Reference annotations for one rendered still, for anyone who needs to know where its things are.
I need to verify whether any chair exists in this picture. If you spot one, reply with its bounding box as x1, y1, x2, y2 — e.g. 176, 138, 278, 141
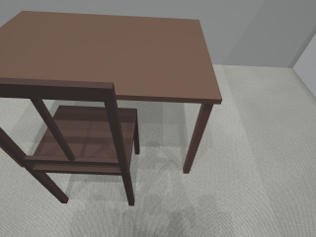
0, 77, 140, 206

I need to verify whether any table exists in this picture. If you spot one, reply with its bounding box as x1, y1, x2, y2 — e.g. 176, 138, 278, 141
0, 11, 222, 174

